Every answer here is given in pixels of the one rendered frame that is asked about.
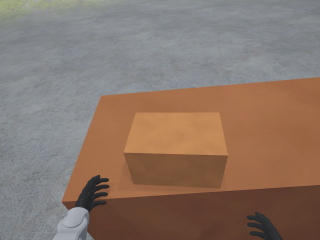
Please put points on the left robot hand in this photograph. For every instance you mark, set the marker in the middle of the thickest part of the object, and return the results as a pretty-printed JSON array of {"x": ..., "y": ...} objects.
[{"x": 88, "y": 195}]

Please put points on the pedestal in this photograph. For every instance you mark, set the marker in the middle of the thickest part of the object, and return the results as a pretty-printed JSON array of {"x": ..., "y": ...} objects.
[{"x": 272, "y": 136}]

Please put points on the carton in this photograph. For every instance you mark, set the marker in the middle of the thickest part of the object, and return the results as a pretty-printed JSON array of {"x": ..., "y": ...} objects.
[{"x": 179, "y": 149}]

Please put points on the left robot forearm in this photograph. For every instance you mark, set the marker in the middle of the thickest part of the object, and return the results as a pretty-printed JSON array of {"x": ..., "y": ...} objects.
[{"x": 74, "y": 225}]

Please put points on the right robot hand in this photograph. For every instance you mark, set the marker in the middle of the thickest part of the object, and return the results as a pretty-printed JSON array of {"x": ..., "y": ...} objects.
[{"x": 270, "y": 232}]

